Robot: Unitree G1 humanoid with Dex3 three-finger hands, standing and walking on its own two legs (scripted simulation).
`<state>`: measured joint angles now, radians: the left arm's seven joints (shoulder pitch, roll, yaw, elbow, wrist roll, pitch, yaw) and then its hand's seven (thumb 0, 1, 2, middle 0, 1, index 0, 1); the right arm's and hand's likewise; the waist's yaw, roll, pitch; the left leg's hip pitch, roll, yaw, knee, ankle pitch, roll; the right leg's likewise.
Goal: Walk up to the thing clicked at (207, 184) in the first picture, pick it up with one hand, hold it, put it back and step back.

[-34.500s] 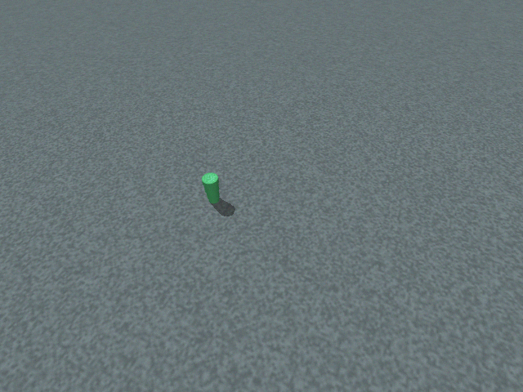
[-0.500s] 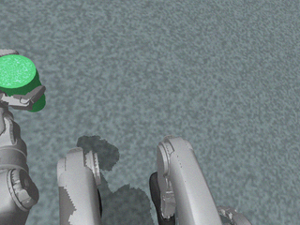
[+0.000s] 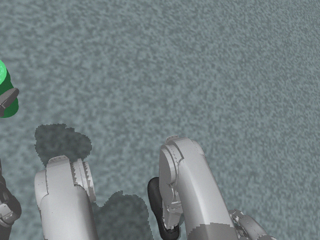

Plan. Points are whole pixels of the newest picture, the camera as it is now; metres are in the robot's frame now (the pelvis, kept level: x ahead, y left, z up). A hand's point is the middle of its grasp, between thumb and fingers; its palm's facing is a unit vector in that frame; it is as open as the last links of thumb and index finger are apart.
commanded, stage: crouch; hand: left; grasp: from the side
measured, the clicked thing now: out of the picture +0.48 +0.30 -0.12
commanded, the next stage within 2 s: lower in 0.12 s
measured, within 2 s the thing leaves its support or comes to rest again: neither
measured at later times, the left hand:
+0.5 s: hand (2, 91) +0.49 +0.29 -0.14, palm faces +0.34 -0.94 -0.01, open 10.8 cm
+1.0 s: hand (8, 94) +0.50 +0.29 -0.18, palm faces +0.37 -0.93 -0.03, open 10.8 cm
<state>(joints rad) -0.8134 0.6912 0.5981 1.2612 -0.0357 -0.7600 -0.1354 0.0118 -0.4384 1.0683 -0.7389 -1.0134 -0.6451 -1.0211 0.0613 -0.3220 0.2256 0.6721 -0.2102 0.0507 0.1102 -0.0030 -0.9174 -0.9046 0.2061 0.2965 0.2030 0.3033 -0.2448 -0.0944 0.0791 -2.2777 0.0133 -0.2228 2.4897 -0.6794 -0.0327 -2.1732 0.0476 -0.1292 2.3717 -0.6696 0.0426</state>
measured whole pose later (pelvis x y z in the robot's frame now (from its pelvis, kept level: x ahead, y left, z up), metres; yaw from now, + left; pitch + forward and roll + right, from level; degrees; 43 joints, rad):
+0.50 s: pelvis -0.01 +0.01 -0.02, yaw -3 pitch +21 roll -13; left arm -0.83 0.84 0.60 1.39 -0.03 -0.83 -0.08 0.01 -0.44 1.07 -0.74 -1.01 -0.65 -1.02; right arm -0.01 -0.35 0.37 0.60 -0.27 0.07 0.11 0.00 -0.92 -0.90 0.21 0.30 0.20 0.30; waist -0.30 -0.17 0.20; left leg -2.28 0.02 -0.29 2.57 -0.68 -0.02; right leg -2.15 0.07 -0.18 2.40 -0.64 0.06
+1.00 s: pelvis -0.01 +0.01 -0.02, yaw -6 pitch +17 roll -17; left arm -0.84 0.98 0.58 1.52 -0.03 -0.94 -0.02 0.01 -0.44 1.07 -0.74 -1.01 -0.65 -1.02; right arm -0.10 -0.38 0.52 0.54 -0.34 0.09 0.10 -0.01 -0.91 -0.90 0.21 0.30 0.20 0.30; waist -0.32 -0.25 0.29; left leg -2.24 0.02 -0.36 2.62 -0.72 -0.02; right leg -2.10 0.10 -0.23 2.39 -0.65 0.08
